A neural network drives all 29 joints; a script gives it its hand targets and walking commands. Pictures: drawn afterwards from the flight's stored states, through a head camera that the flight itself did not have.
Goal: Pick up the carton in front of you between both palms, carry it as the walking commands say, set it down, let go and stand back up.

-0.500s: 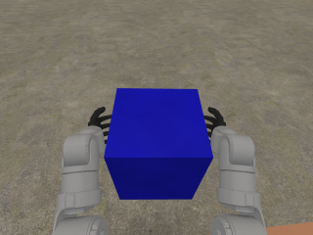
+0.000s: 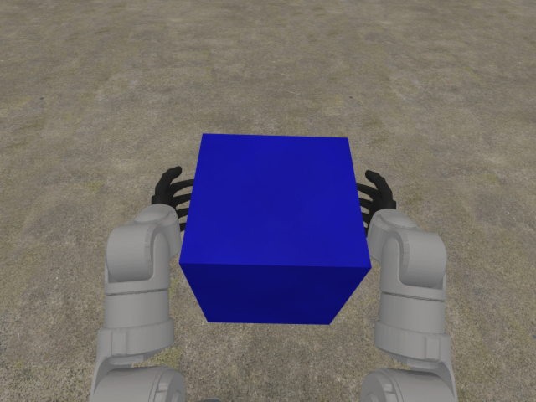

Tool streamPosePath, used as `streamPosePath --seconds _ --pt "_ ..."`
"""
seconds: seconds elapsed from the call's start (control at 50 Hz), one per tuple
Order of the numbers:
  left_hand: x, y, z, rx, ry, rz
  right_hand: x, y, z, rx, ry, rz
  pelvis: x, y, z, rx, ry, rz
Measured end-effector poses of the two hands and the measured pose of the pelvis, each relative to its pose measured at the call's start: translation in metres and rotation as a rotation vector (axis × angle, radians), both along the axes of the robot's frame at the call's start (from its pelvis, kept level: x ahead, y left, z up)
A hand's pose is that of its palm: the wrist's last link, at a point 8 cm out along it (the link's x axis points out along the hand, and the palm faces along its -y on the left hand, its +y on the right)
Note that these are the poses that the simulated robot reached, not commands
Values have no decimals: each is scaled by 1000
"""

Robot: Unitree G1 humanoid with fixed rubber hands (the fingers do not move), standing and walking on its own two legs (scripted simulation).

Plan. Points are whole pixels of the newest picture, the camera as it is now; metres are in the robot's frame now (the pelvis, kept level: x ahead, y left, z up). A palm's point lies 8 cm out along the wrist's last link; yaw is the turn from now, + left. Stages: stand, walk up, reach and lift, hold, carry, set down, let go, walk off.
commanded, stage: carry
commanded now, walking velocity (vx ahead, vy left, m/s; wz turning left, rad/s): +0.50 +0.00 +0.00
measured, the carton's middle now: (271, 237) +0.35 +0.01 +0.06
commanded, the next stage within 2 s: none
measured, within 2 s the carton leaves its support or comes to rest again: neither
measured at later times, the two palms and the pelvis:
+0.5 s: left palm (210, 130) +0.63 +0.15 +0.05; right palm (349, 135) +0.62 -0.15 +0.06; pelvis +0.29 +0.02 -0.08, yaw +2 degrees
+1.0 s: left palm (219, 97) +0.97 +0.19 -0.07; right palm (314, 101) +0.96 -0.11 -0.06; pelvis +0.64 +0.04 -0.13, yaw -1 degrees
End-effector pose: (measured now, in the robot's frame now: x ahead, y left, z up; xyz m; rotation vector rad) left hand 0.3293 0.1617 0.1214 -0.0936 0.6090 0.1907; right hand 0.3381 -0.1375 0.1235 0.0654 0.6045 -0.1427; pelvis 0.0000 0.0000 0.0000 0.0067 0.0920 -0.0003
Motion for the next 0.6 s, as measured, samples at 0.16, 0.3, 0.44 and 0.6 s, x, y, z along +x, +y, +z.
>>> streamPosePath --seconds 0.16,0.3,0.44,0.6 --pt "80 0 -38 -12 75 -90 51 1 -37 -20 76 -86 72 31 -18 -4 -13 9" --pt "149 5 -38 -28 27 -66 128 5 -32 -15 27 -77 138 36 -14 -10 -7 8" --pt "246 -3 -50 -25 -49 -60 230 -3 -39 -32 -48 -56 237 24 -47 15 -9 25" --pt "366 -5 -121 63 -15 -15 368 -5 -128 15 -17 15 363 10 -131 -6 -35 9"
